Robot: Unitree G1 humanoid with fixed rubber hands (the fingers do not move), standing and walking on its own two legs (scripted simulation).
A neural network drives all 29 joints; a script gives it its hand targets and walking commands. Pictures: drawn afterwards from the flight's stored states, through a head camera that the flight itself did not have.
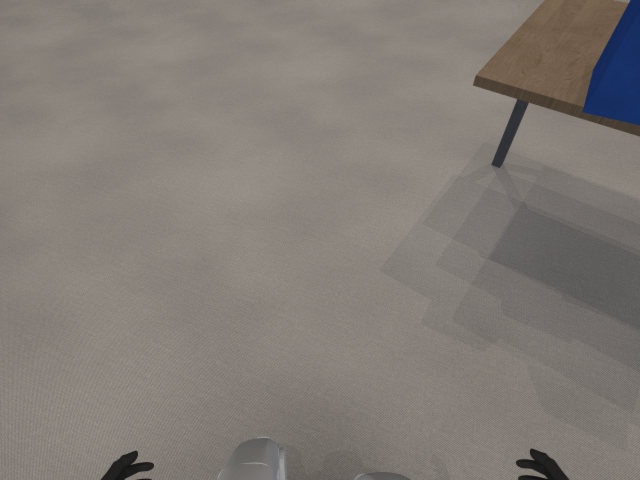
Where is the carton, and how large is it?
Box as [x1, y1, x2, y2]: [583, 0, 639, 124]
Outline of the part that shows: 630,0 593,69 583,111 639,124 639,0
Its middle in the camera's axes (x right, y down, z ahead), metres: +0.72 -0.39 +0.78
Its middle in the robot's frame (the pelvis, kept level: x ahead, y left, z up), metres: +0.86 -0.70 +0.06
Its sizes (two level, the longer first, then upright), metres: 0.210 0.200 0.250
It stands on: a table, 0.70 m high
